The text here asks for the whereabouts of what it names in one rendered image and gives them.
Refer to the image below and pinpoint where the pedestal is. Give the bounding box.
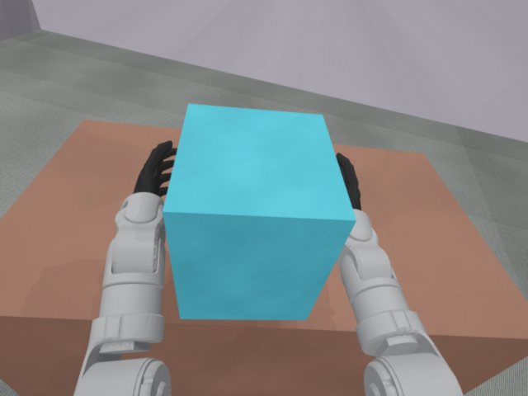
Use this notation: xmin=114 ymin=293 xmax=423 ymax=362
xmin=0 ymin=120 xmax=528 ymax=396

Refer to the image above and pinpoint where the robot right forearm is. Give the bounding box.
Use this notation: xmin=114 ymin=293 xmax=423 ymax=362
xmin=336 ymin=209 xmax=464 ymax=396

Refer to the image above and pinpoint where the robot right upper arm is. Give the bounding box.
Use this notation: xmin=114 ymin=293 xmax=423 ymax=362
xmin=364 ymin=352 xmax=462 ymax=396

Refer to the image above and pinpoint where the robot left forearm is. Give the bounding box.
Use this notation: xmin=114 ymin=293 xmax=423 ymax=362
xmin=73 ymin=192 xmax=166 ymax=396

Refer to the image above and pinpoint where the right robot hand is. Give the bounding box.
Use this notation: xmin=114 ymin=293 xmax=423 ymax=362
xmin=336 ymin=153 xmax=361 ymax=210

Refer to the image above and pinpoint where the left robot hand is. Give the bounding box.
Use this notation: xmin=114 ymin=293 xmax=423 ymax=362
xmin=133 ymin=140 xmax=177 ymax=197

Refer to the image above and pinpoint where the carton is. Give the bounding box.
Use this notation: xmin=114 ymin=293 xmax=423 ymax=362
xmin=163 ymin=104 xmax=356 ymax=320

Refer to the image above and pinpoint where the robot left upper arm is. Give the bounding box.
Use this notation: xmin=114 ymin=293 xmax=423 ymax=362
xmin=75 ymin=357 xmax=171 ymax=396

